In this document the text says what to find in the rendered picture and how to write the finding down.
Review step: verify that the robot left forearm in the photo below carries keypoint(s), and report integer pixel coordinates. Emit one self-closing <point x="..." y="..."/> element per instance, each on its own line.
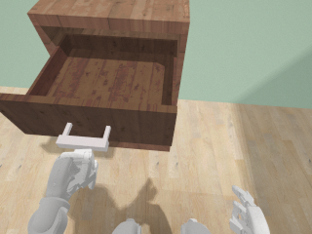
<point x="50" y="218"/>

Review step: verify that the robot right shin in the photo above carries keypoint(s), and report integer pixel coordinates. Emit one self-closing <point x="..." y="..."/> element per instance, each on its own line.
<point x="192" y="219"/>

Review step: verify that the robot left hand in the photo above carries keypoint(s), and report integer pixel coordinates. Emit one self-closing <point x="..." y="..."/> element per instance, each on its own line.
<point x="79" y="164"/>

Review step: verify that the robot right hand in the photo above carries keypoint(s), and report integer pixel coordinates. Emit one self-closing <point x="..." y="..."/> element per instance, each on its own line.
<point x="252" y="218"/>

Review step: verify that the right robot thigh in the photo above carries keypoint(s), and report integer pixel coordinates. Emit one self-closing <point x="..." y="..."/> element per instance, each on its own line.
<point x="193" y="227"/>

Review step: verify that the handle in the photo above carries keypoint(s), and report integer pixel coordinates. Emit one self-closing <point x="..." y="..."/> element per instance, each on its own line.
<point x="83" y="142"/>

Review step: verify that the drawer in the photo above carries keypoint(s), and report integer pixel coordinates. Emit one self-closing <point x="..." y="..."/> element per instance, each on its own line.
<point x="94" y="81"/>

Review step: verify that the cabinet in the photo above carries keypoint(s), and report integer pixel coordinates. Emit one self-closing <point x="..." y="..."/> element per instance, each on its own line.
<point x="152" y="19"/>

